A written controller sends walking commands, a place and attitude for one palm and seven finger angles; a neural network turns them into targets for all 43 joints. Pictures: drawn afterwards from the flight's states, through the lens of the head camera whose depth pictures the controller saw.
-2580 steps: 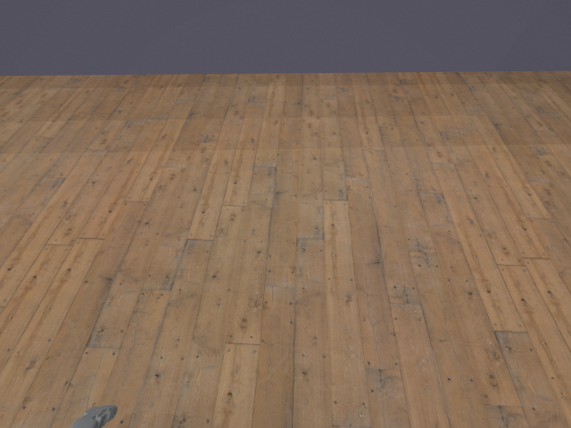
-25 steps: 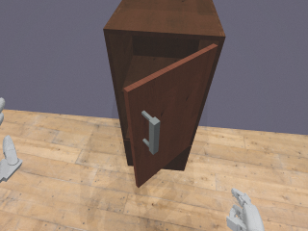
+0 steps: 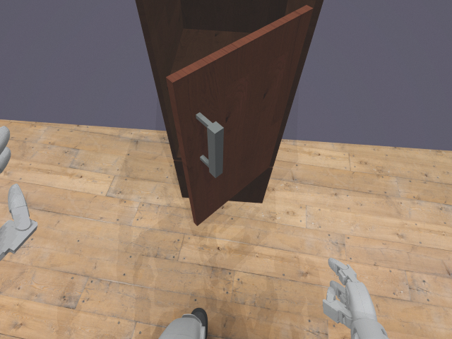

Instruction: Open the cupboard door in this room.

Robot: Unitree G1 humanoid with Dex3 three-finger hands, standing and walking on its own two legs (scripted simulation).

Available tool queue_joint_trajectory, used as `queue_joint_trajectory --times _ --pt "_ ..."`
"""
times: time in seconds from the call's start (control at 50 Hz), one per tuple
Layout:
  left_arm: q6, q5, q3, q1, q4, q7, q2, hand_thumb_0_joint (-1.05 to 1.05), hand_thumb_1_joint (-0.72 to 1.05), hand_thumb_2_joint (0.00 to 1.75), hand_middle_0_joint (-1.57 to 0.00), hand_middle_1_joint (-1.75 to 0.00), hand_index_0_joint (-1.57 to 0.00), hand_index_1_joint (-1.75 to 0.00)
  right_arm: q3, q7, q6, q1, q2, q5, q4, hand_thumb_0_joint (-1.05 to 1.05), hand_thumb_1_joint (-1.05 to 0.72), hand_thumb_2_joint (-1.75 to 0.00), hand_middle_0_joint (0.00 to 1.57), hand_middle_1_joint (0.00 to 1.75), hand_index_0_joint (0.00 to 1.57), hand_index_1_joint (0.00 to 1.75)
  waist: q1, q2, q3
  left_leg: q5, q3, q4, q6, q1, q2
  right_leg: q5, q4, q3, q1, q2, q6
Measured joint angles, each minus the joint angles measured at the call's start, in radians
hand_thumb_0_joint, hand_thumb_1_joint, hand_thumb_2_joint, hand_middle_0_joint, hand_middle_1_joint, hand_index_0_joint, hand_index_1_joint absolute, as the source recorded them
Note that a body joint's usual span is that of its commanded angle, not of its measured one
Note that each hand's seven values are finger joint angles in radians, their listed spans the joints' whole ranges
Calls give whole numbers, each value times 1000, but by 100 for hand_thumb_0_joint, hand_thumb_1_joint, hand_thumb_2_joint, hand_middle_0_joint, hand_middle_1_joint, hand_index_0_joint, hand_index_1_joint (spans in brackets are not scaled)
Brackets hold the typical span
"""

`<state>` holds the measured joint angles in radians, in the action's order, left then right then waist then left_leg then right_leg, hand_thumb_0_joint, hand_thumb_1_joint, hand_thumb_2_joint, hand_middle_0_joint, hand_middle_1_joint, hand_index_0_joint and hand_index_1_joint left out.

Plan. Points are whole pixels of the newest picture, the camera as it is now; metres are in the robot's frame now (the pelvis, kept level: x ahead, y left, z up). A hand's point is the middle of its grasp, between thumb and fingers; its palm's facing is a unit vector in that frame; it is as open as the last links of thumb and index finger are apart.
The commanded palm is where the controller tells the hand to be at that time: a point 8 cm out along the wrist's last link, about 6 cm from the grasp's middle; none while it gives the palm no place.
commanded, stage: step back with the hand held close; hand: left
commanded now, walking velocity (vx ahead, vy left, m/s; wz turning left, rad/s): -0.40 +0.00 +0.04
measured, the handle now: (209, 146) +0.47 +0.08 +0.01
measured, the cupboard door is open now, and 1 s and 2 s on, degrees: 47 47 47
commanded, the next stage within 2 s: stop stepping back and stand still in 0.10 s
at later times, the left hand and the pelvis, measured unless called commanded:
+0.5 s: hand out of the picture +0.06 +0.28 +0.16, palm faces +0.45 -0.77 -0.45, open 7.5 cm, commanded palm +0.00 +0.30 +0.18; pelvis -0.13 -0.01 +0.02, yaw +3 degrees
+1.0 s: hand out of the picture +0.01 +0.26 +0.17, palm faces +0.45 -0.74 -0.50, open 7.5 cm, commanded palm -0.05 +0.30 +0.18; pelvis -0.17 +0.00 -0.01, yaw +3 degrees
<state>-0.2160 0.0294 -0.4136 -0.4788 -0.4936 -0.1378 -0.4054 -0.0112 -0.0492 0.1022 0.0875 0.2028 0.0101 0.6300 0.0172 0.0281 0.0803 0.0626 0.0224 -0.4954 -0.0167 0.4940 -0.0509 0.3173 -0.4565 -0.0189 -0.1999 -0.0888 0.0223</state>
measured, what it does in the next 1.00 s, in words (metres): walks backwards: left foot, then right foot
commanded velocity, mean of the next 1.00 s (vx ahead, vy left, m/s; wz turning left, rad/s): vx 0.10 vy -0.01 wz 0.01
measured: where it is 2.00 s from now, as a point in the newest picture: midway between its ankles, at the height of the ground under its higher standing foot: outside the picture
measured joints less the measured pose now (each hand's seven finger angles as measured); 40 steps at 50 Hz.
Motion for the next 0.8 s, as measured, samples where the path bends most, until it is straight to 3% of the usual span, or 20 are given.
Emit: queue_joint_trajectory --times 0.04,0.1,0.14,0.2,0.26,0.32,0.4,0.48,0.5,0.52,0.54,0.56,0.6,0.64,0.68,0.76,0.8 --pt "7 3 20 -25 -23 16 -23 2 88 90 -21 -30 -21 -30 -2 -3 -17 -6 -2 -17 -12 1 -90 -90 20 30 21 30 -17 -13 -6 93 -1 -68 1 -1 13 -9 7 1 -6 0 2" --pt "9 8 -7 -113 -83 33 -78 2 88 89 -22 -30 -21 -30 -6 -13 -34 17 -9 -28 -36 1 -90 -90 20 30 20 30 -30 -60 -57 255 2 -170 6 -27 52 -21 11 -9 -29 8 10" --pt "9 15 -39 -154 -119 33 -105 2 88 89 -22 -30 -21 -30 -10 -27 -36 32 3 -22 -50 1 -90 -90 20 30 20 30 -32 -70 -83 177 5 -108 17 -84 62 -35 15 -9 -44 4 10" --pt "6 20 -67 -121 -117 23 -130 2 88 89 -22 -30 -21 -30 10 -34 -37 17 12 -12 -47 1 -90 -90 20 30 20 30 -30 -90 -63 139 3 4 -50 -130 87 -21 -71 -2 -96 21 -16" --pt "13 23 -58 -95 -82 18 -110 2 88 89 -22 -30 -21 -30 24 -17 -14 9 14 2 -45 1 -90 -90 20 30 20 30 -21 -67 -38 77 4 75 -64 -158 80 142 -258 -9 -162 12 -22" --pt "42 24 -39 -122 -83 9 -82 2 88 90 -21 -30 -21 -30 20 -6 10 36 4 -4 -55 1 -90 -90 20 30 20 30 -18 -40 -37 25 0 124 -65 -181 64 138 -322 5 -167 19 -36" --pt "77 17 -18 -164 -73 -8 -57 2 88 90 -21 -30 -21 -30 -9 -16 23 100 -35 -5 -42 1 -90 -90 20 30 20 30 -17 -56 -77 -11 6 178 -52 -204 66 138 -270 23 -98 46 -40" --pt "107 -1 11 -108 -13 -24 -30 2 88 90 -21 -30 -21 -30 -26 -25 24 155 -59 8 -16 1 -90 -90 20 30 20 30 -24 -65 -115 54 2 216 -4 -188 76 164 -93 82 44 41 -12" --pt "111 -1 9 -95 -14 -26 -33 2 88 90 -21 -30 -21 -30 -30 -24 25 162 -61 9 -17 1 -90 -90 20 30 20 30 -25 -80 -121 102 19 188 7 -156 85 164 -13 89 82 46 5" --pt "112 -1 0 -88 -29 -28 -44 2 88 90 -21 -30 -21 -30 -34 -22 25 162 -61 11 -23 1 -90 -90 20 30 20 30 -18 -107 -126 173 41 111 17 -98 102 175 66 59 100 61 36" --pt "111 1 3 -74 -41 -25 -34 2 88 90 -21 -30 -21 -30 -34 -21 22 150 -48 13 -12 1 -90 -90 20 30 20 30 -1 -98 -118 217 28 -25 22 -38 94 57 81 52 77 57 54" --pt "108 3 10 -66 -54 -19 -21 2 88 90 -21 -30 -21 -30 -33 -19 15 139 -34 16 9 1 -90 -90 20 30 21 30 9 -81 -110 230 7 -178 28 9 83 -25 60 54 54 47 57" --pt "81 3 17 -69 -65 -2 -17 2 88 90 -21 -30 -21 -30 -25 -8 -4 147 -23 16 49 1 -90 -90 20 30 21 30 11 -77 -128 226 -3 -400 38 54 68 -55 34 58 33 45 49" --pt "56 0 19 -69 -53 6 -22 2 88 90 -21 -30 -21 -30 -14 -10 -14 184 -21 6 63 1 -90 -90 20 30 21 30 6 -92 -170 225 12 -462 34 35 50 -44 34 62 24 59 39" --pt "35 -7 15 -62 -21 3 -16 2 88 90 -21 -30 -21 -30 -5 -26 -9 216 -10 0 62 2 -90 -90 20 30 21 30 1 -96 -203 262 26 -392 17 -32 24 -35 24 64 8 70 35" --pt "23 -10 11 -26 47 -12 5 1 88 90 -21 -30 -21 -30 15 -61 22 241 36 -2 46 2 -90 -90 20 30 20 30 -22 -53 -204 322 27 -70 -20 -236 -14 1 -65 87 -38 77 12" --pt "26 -6 -6 -9 73 -21 4 1 88 90 -21 -30 -21 -30 24 -66 30 220 33 -3 46 2 -90 -90 20 30 20 30 -33 -67 -171 268 36 -56 2 -246 6 60 -174 70 -81 99 -2"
